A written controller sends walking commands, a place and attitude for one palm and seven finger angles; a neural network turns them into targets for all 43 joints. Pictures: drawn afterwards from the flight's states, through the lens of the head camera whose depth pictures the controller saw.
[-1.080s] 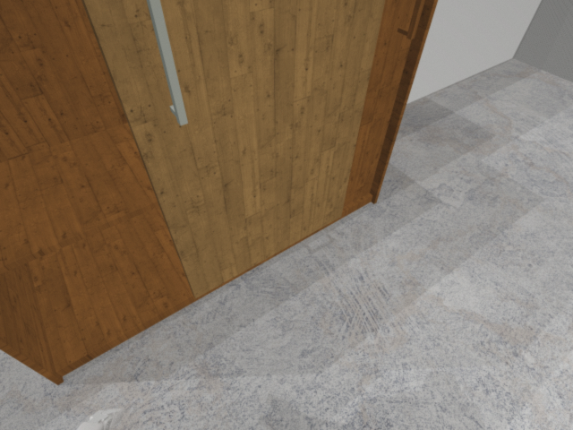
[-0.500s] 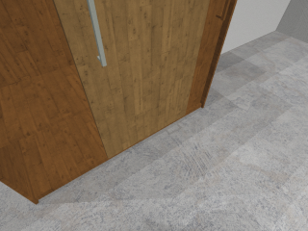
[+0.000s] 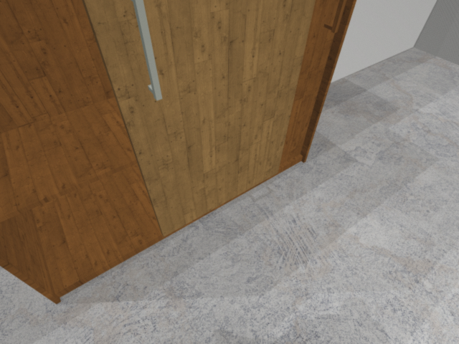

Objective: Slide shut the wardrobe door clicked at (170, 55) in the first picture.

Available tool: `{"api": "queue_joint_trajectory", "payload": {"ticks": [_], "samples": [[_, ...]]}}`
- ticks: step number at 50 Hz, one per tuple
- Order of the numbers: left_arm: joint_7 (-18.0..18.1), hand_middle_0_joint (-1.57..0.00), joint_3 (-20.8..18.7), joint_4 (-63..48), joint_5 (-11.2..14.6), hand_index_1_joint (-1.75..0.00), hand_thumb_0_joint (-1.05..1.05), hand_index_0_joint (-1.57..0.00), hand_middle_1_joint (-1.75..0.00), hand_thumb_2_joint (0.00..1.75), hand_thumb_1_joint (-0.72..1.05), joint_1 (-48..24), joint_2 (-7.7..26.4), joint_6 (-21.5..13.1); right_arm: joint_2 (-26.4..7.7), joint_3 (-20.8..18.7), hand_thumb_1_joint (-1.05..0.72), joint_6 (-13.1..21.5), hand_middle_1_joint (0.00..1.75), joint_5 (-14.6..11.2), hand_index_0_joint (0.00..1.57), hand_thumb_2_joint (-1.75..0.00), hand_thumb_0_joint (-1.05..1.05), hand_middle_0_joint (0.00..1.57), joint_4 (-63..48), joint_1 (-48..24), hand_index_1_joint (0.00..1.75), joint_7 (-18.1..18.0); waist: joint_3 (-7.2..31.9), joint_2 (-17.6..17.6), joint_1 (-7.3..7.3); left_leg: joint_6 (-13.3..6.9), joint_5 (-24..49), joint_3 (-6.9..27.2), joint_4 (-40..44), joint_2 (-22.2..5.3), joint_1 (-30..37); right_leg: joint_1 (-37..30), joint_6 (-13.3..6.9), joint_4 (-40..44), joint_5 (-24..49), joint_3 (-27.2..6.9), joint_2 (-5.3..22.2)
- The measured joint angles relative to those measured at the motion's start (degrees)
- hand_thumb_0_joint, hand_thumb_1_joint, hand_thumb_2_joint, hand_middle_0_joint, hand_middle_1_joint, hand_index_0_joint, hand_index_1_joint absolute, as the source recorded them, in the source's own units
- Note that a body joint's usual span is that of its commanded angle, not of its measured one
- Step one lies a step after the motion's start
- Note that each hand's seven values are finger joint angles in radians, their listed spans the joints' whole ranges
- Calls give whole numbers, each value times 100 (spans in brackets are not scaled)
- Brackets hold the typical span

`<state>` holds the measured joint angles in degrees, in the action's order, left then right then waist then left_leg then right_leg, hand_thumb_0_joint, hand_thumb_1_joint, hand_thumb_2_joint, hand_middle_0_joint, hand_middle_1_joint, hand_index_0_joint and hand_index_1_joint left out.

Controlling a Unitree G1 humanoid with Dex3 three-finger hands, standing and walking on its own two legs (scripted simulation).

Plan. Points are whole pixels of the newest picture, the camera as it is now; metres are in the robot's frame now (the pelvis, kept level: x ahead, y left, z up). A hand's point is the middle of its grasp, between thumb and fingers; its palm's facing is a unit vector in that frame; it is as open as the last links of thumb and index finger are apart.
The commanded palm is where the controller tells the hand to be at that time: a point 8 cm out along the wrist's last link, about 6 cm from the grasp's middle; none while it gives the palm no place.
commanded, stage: look at it before walking up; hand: right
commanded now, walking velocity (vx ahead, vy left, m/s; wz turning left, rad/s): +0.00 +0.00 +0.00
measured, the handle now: (145, 50) +0.72 +0.26 +0.16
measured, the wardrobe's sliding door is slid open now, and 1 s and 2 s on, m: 0.48 0.48 0.48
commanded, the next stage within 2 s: turn to face it in 0.36 s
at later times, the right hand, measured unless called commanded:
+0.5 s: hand out of the picture +0.08 -0.25 -0.16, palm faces -0.02 +0.94 -0.33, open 7.4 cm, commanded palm none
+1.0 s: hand out of the picture +0.06 -0.17 -0.18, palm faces -0.18 +0.94 -0.28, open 7.4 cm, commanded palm none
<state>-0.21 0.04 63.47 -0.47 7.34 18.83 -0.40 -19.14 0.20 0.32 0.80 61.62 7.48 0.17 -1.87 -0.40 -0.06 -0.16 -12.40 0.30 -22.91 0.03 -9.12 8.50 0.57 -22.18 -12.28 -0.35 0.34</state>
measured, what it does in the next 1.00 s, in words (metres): stands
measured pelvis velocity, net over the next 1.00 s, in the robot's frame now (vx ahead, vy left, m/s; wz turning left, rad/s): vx -0.02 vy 0.03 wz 0.24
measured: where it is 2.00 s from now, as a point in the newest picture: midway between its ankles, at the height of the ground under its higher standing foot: outside the picture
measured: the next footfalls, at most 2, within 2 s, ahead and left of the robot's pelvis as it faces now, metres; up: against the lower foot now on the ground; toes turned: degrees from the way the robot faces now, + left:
right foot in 1.40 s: +0.06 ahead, -0.11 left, +0.00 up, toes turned +27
left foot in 1.86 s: -0.08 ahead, +0.07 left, +0.00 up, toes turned +41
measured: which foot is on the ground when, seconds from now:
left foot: down 0.00-1.00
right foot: down 0.00-0.92, up 0.94-1.00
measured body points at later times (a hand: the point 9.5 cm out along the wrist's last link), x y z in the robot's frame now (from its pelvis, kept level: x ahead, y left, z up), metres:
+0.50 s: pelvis +0.01 +0.00 +0.00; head +0.02 +0.00 +0.45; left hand +0.09 +0.29 -0.13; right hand +0.08 -0.30 -0.13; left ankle +0.00 +0.12 -0.74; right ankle +0.00 -0.13 -0.74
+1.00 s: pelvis -0.02 +0.03 -0.02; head +0.01 +0.06 +0.42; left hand +0.00 +0.29 -0.18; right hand +0.07 -0.22 -0.16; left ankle -0.02 +0.11 -0.74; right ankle -0.01 -0.12 -0.70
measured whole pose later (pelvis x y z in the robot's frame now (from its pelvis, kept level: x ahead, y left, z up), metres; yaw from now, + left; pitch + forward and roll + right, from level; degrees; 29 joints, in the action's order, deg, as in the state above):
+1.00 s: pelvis -0.02 +0.03 -0.02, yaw +14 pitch -1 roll -1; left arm 0.9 -3.2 56.1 -0.5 8.7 14.2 3.5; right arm -11.6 -2.4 -2.0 1.4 53.9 15.0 0.3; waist -5.6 2.7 1.7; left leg -3.7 -19.1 -0.7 -38.8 2.6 -18.9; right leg 23.4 3.1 -57.9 -27.4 2.2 4.7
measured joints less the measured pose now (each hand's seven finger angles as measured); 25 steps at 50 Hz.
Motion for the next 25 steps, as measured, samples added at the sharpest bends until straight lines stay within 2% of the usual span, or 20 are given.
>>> {"api": "queue_joint_trajectory", "payload": {"ticks": [25], "samples": [[27, -20, 7, 6, 17, -30, 1, -20, -30, 90, 91, -91, 0, -11, -16, -9, -90, 4, 30, 2, 20, -90, 1, 20, 66, 73, 30, -18, 8, 3, 45, 18, -24, -8, 128, -21, 159, -155, -14, 130, -18, -7, -19]]}}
